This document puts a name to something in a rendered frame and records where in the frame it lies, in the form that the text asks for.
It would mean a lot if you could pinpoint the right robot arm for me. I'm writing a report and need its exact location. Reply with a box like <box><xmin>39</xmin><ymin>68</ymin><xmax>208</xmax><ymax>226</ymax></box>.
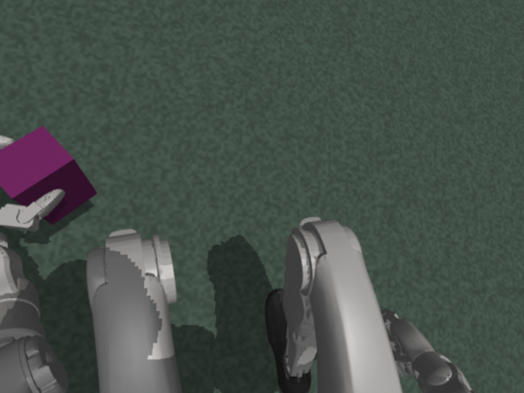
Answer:
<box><xmin>412</xmin><ymin>351</ymin><xmax>476</xmax><ymax>393</ymax></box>

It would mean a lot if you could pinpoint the left robot hand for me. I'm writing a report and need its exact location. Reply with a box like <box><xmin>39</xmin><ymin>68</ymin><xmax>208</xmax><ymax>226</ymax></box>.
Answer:
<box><xmin>0</xmin><ymin>135</ymin><xmax>66</xmax><ymax>232</ymax></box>

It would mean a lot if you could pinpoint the left robot arm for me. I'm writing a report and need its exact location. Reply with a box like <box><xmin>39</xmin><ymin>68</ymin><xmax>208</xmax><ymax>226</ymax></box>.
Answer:
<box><xmin>0</xmin><ymin>233</ymin><xmax>69</xmax><ymax>393</ymax></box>

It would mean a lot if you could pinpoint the right robot foot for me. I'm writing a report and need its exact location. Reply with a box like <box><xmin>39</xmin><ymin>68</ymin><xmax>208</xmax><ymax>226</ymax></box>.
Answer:
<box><xmin>264</xmin><ymin>289</ymin><xmax>311</xmax><ymax>393</ymax></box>

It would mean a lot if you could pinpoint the carton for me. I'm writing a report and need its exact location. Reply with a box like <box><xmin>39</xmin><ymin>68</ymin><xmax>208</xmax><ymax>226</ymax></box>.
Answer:
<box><xmin>0</xmin><ymin>126</ymin><xmax>97</xmax><ymax>225</ymax></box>

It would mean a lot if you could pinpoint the right robot hand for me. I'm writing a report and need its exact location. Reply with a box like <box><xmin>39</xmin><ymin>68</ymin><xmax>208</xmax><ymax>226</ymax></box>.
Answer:
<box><xmin>380</xmin><ymin>308</ymin><xmax>435</xmax><ymax>377</ymax></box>

